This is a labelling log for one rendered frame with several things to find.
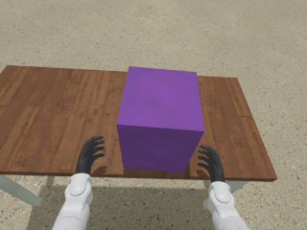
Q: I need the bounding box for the left robot forearm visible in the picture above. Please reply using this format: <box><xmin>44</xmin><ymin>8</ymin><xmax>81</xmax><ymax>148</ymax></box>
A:
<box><xmin>52</xmin><ymin>172</ymin><xmax>93</xmax><ymax>230</ymax></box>

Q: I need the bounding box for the carton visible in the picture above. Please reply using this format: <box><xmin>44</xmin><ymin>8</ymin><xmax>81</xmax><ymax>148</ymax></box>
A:
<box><xmin>116</xmin><ymin>66</ymin><xmax>204</xmax><ymax>173</ymax></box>

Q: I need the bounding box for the right robot forearm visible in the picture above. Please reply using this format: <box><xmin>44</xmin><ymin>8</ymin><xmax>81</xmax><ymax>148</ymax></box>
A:
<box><xmin>207</xmin><ymin>181</ymin><xmax>251</xmax><ymax>230</ymax></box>

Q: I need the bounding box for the table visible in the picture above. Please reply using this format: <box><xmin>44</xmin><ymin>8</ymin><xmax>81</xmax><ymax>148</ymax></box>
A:
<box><xmin>0</xmin><ymin>65</ymin><xmax>278</xmax><ymax>210</ymax></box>

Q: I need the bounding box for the robot left hand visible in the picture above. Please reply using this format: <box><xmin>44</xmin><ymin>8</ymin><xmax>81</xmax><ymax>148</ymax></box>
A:
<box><xmin>75</xmin><ymin>135</ymin><xmax>105</xmax><ymax>174</ymax></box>

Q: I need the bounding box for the robot right hand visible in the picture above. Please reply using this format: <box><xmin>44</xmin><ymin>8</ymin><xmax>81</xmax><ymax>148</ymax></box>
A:
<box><xmin>197</xmin><ymin>145</ymin><xmax>225</xmax><ymax>183</ymax></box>

